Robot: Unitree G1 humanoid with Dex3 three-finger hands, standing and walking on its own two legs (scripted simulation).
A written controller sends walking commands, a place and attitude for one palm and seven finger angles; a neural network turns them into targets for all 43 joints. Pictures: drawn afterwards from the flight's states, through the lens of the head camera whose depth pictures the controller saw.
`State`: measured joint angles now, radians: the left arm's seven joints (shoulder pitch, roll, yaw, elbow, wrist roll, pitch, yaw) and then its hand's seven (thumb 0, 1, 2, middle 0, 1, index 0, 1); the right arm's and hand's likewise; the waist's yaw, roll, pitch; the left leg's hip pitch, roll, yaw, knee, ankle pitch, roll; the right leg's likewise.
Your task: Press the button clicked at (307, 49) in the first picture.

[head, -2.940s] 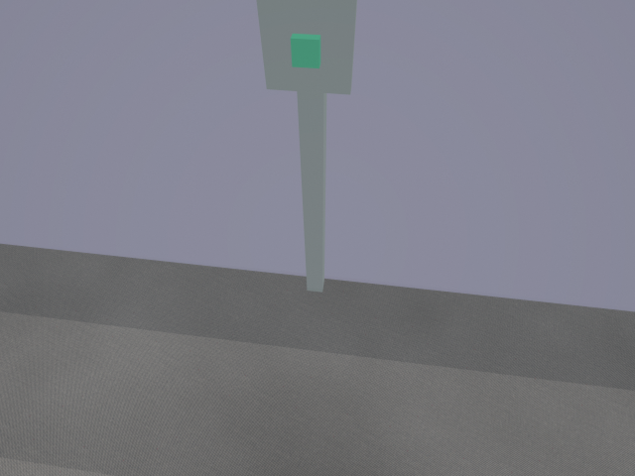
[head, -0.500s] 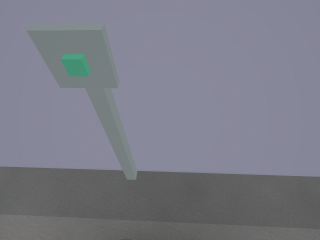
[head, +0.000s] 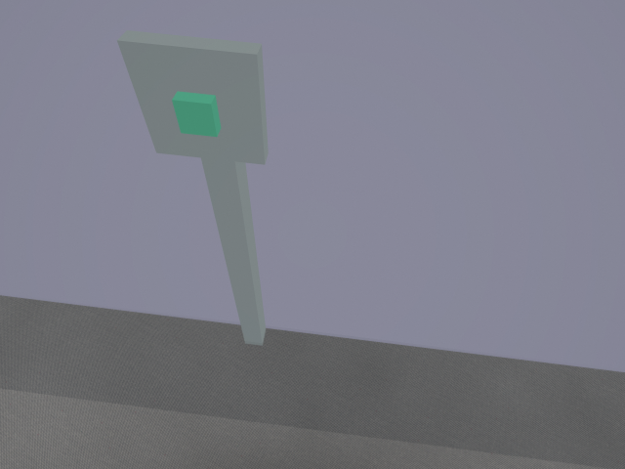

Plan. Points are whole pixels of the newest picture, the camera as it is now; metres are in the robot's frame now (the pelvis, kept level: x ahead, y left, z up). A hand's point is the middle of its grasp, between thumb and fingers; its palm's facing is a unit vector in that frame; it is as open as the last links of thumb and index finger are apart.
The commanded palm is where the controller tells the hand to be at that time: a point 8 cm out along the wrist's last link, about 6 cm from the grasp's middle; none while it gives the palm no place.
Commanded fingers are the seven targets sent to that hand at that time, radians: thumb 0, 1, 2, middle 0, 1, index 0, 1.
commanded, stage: come to a stop and stand still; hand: left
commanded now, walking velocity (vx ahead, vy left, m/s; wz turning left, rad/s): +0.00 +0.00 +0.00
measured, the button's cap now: (198, 113) +0.54 +0.22 +0.15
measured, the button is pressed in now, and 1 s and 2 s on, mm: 0 0 0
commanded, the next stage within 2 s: look again from close up in 0.72 s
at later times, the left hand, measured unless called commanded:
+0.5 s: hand out of the picture +0.03 +0.16 -0.17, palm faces +0.01 -0.98 -0.19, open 7.3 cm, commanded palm none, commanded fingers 0.00 0.90 0.90 -0.20 -0.30 -0.20 -0.30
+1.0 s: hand out of the picture +0.04 +0.17 -0.17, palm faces +0.00 -0.97 -0.23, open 7.3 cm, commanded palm none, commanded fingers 0.00 0.90 0.90 -0.20 -0.30 -0.20 -0.30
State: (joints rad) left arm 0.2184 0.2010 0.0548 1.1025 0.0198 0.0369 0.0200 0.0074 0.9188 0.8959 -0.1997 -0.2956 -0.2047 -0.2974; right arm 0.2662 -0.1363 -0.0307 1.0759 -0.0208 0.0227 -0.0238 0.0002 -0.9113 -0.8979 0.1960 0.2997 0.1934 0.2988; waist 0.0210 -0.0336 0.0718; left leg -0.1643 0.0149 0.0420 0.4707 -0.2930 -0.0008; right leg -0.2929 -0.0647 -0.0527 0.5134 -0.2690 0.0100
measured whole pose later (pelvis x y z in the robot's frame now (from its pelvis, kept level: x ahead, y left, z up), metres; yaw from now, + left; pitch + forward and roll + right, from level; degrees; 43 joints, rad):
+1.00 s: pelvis +0.02 -0.01 +0.00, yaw -1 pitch -1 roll +0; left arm 0.26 0.15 -0.01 1.12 0.01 -0.02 0.03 0.01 0.92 0.90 -0.20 -0.30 -0.20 -0.30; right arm 0.30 -0.17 -0.01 1.05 -0.01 -0.02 -0.02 0.00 -0.91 -0.90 0.20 0.30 0.19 0.30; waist -0.01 0.04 0.01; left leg -0.13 0.04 0.05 0.50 -0.34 -0.02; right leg -0.26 -0.03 -0.04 0.52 -0.24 0.01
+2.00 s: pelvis -0.01 -0.01 -0.06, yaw +4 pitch +7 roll -2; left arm 0.54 0.20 0.16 -0.13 -0.25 -0.53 -0.27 0.02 0.91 0.90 -0.79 -0.94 -0.79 -0.94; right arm 0.15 -0.25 -0.01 0.50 0.02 -0.29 -0.03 0.01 -0.91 -0.90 0.20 0.30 0.19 0.30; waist 0.06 0.00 -0.07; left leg -0.62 0.04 -0.06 1.03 -0.55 -0.03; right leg -0.67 -0.06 -0.13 0.96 -0.41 0.00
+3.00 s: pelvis +0.03 -0.01 -0.01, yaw +3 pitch -1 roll -1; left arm 0.18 0.33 0.32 -0.21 -0.33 0.06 -0.34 0.02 0.90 0.90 -1.30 -1.50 -1.31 -1.50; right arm 0.25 -0.25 0.09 0.60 0.06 -0.30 -0.08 0.01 -0.90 -0.90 0.20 0.30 0.20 0.30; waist 0.06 0.05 -0.06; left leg -0.19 0.04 -0.01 0.61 -0.40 -0.02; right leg -0.27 -0.05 -0.10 0.58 -0.29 0.01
